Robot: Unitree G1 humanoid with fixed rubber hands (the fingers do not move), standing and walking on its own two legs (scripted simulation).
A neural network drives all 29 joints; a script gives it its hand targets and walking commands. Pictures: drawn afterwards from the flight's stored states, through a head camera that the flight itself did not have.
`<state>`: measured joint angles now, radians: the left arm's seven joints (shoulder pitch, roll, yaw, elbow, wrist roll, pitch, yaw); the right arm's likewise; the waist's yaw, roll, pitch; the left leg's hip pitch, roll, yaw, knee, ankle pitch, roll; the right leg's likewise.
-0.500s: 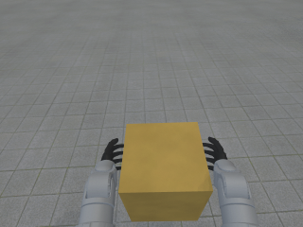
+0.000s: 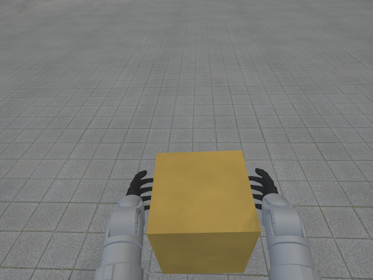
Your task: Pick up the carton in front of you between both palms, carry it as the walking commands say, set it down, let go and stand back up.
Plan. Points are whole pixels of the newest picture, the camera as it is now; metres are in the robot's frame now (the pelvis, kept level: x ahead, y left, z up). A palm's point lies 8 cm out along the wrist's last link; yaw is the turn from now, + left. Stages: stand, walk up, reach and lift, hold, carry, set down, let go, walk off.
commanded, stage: hold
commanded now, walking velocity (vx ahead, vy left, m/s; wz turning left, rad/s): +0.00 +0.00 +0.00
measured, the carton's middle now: (201, 214) +0.31 +0.00 -0.04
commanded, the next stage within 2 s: set down in 0.04 s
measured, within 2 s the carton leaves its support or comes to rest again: neither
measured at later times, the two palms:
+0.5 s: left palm (149, 202) +0.35 +0.14 -0.04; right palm (262, 204) +0.34 -0.16 -0.04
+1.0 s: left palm (160, 219) +0.40 +0.13 -0.22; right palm (250, 222) +0.39 -0.17 -0.21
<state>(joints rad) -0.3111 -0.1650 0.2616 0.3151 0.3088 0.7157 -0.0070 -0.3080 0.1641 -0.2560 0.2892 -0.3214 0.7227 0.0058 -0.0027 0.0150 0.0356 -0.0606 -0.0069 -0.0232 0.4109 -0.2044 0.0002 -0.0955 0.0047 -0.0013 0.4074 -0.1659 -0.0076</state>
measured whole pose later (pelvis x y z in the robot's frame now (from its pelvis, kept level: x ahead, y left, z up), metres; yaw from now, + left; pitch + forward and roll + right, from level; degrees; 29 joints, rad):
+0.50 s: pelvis -0.01 +0.00 -0.02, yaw +0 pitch +5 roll +0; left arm -0.59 -0.19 0.53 0.60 0.48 0.38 -0.04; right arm -0.57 0.21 -0.52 0.54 -0.46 0.40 0.02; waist -0.02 0.02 0.11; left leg -0.47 -0.04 -0.09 0.66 -0.29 -0.01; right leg -0.49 0.04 0.04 0.64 -0.23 -0.01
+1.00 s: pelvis -0.03 +0.01 -0.14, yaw +0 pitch +38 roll +0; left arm -0.75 -0.12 0.44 0.60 0.25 0.24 0.05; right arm -0.75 0.11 -0.50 0.56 -0.27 0.24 0.00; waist -0.04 0.02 -0.16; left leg -1.48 -0.10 -0.07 1.26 -0.45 -0.01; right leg -1.51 0.06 0.08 1.24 -0.40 0.03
